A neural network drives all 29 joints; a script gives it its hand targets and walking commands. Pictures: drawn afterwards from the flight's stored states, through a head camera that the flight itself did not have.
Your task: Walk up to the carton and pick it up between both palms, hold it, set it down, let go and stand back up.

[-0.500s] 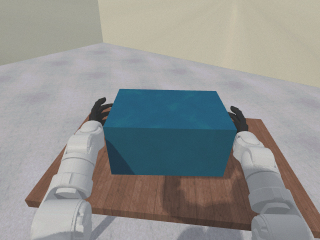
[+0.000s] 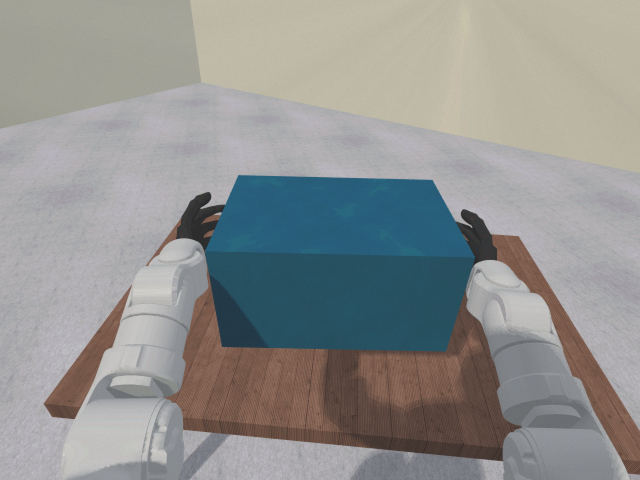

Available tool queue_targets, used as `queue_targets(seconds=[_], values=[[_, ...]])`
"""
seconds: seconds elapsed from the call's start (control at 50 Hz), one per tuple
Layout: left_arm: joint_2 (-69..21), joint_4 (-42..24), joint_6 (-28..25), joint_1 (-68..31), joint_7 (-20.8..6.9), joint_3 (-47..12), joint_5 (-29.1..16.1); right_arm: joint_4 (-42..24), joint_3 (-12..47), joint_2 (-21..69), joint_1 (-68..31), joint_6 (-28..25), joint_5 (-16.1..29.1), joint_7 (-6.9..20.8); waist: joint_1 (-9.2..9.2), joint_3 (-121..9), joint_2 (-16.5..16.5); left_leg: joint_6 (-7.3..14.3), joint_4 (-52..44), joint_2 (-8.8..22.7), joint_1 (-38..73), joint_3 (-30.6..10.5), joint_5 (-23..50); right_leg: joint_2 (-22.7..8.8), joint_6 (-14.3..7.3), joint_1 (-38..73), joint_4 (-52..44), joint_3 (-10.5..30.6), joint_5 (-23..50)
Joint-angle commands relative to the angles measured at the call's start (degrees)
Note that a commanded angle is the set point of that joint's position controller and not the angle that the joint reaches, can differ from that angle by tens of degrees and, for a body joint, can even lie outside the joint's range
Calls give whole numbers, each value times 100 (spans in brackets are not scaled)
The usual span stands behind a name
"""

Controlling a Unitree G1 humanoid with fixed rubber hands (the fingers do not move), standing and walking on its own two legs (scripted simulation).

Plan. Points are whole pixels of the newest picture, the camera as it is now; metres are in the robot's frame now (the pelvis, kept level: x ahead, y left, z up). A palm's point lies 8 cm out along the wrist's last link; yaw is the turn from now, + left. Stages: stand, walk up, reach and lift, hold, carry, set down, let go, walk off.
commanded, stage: hold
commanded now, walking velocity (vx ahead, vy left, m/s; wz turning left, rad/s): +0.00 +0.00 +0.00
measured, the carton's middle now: (335, 257) +0.39 +0.00 +0.17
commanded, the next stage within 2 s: none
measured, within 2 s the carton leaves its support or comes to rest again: neither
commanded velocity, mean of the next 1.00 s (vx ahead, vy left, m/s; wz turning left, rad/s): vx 0.00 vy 0.00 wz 0.00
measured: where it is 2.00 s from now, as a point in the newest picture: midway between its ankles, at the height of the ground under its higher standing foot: outside the picture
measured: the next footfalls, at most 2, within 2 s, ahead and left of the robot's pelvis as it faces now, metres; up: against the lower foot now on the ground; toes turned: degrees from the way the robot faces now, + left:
none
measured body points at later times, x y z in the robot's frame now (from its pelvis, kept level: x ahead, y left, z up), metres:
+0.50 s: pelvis +0.00 +0.00 +0.00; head -0.07 +0.00 +0.44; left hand +0.39 +0.19 +0.18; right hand +0.38 -0.19 +0.17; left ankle +0.04 +0.08 -0.74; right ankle +0.06 -0.14 -0.74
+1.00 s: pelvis +0.00 +0.00 +0.00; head -0.07 +0.00 +0.45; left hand +0.39 +0.19 +0.18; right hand +0.38 -0.19 +0.17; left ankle +0.04 +0.08 -0.74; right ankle +0.06 -0.14 -0.74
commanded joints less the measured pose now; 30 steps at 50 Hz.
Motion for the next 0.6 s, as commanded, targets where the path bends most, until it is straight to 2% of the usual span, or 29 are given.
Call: queue_targets(seconds=[0.0,0.02,0.04,0.06,0.08,0.1,0.12,0.14,0.16,0.18,0.2,0.22,0.26,0.28,0.32,0.34,0.36,0.4,0.42,0.44,0.46,0.48,0.54,0.56,0.58], values=[[-4522,-2262,-36,-4674,-1066,-2346,-64,-2203,2182,3965,-6110,-403,933,967,-76,-1812,91,-320,-1374,-202,618,-992,330,530,-347,1320,-548,67,269],[-4388,-1931,13,-4756,-1080,-2155,47,-1852,2094,3881,-6124,-359,889,966,0,-1462,52,-289,-1458,-193,464,-964,-14,519,-336,1232,-605,48,-96],[-4474,-2034,5,-4610,-1097,-2246,-9,-2178,2153,3923,-6218,-408,886,960,-55,-1689,-55,-271,-1400,-201,502,-962,155,500,-325,1353,-584,57,182],[-4431,-2138,-38,-4563,-1096,-2243,-57,-2353,2265,4026,-6217,-423,949,927,-25,-1853,-241,-234,-1350,-225,581,-979,323,516,-332,1453,-586,94,312],[-4428,-1934,-20,-4603,-1095,-2191,17,-2095,2164,3957,-6209,-389,915,945,2,-1638,-25,-267,-1436,-184,523,-952,147,511,-327,1328,-620,59,58],[-4418,-2224,-27,-4702,-1098,-2234,-37,-2064,2160,3959,-6081,-386,942,955,-78,-1700,12,-264,-1397,-184,583,-951,258,504,-346,1397,-574,66,239],[-4465,-1939,-13,-4654,-1100,-2197,-1,-2037,2093,3906,-6185,-378,916,974,-36,-1563,48,-306,-1470,-142,512,-960,144,521,-361,1284,-597,76,44],[-4493,-2299,-27,-4735,-1098,-2301,-48,-2263,2198,3968,-6188,-412,999,988,-67,-1924,117,-322,-1360,-144,684,-978,449,541,-354,1366,-542,70,265],[-4522,-2052,3,-4647,-1071,-2214,-9,-2183,2106,3838,-6276,-400,987,1013,-9,-1698,49,-328,-1437,-88,623,-984,246,569,-348,1320,-580,44,65],[-4494,-2079,4,-4631,-1071,-2197,4,-2107,2135,3874,-6167,-394,994,994,-14,-1763,73,-319,-1445,-102,607,-996,216,566,-376,1334,-554,47,108],[-4423,-1915,14,-4608,-1110,-2141,26,-1942,2093,3884,-6089,-371,891,965,-64,-1566,-44,-296,-1478,-151,516,-988,118,538,-368,1344,-618,64,87],[-4522,-1957,0,-4703,-1094,-2297,14,-2015,2016,3814,-6191,-413,842,987,-136,-1545,152,-324,-1503,-137,507,-996,18,534,-355,1250,-567,7,1],[-4506,-1897,2,-4563,-1114,-2275,-9,-2190,2059,3894,-6275,-433,824,971,-122,-1659,-58,-299,-1481,-145,483,-1003,117,536,-363,1446,-583,48,156],[-4434,-2033,-28,-4767,-1090,-2287,-9,-1988,2046,3889,-6208,-433,888,984,-66,-1675,131,-299,-1458,-172,520,-962,63,509,-356,1314,-558,34,16],[-4471,-1995,-48,-4792,-1095,-2279,-82,-2085,2125,4022,-6240,-426,858,986,-74,-1871,-81,-277,-1465,-167,533,-984,28,517,-353,1324,-567,69,31],[-4438,-2165,-56,-4723,-1081,-2228,-63,-2095,2207,4045,-6229,-425,962,987,17,-1867,-49,-256,-1394,-185,567,-988,295,536,-352,1395,-533,52,211],[-4526,-2181,-52,-4714,-1075,-2354,-97,-2241,2191,3974,-6230,-433,939,977,-98,-1875,-27,-292,-1325,-214,648,-955,469,510,-330,1344,-552,58,339],[-4501,-2149,-102,-4933,-1075,-2313,-108,-2164,2150,4023,-6356,-441,891,976,-54,-1878,-41,-286,-1358,-212,612,-949,219,492,-314,1246,-594,65,75],[-4455,-1881,-20,-4578,-1092,-2238,-26,-2283,2133,3963,-6348,-436,907,967,-34,-1721,-101,-275,-1406,-212,610,-948,295,507,-352,1244,-635,79,172],[-4455,-2125,-39,-4654,-1092,-2269,-45,-2263,2177,4002,-6258,-414,900,955,-32,-1889,-84,-280,-1336,-202,705,-932,471,532,-350,1348,-582,57,295],[-4430,-2011,-74,-4780,-1086,-2251,-53,-2355,2176,3980,-6426,-447,909,979,37,-1832,-110,-275,-1383,-177,602,-968,223,537,-350,1280,-586,61,48],[-4555,-2036,-63,-4758,-1063,-2306,-67,-2241,2211,3983,-6376,-441,941,993,-4,-1893,52,-303,-1392,-172,653,-950,264,540,-366,1287,-583,58,87],[-4510,-1910,-27,-4726,-1080,-2252,-38,-2164,2078,3958,-6399,-426,883,990,-28,-1656,67,-284,-1478,-158,503,-965,70,534,-375,1232,-598,56,-28],[-4491,-2050,-57,-4798,-1065,-2301,-71,-2063,2070,3942,-6216,-415,851,1009,-48,-1727,44,-308,-1473,-168,558,-938,66,534,-360,1272,-594,43,-20],[-4407,-1767,-48,-4832,-1077,-2160,31,-1743,2049,4014,-6219,-378,805,998,11,-1368,-27,-266,-1559,-134,337,-975,-323,536,-355,1223,-596,59,-300]])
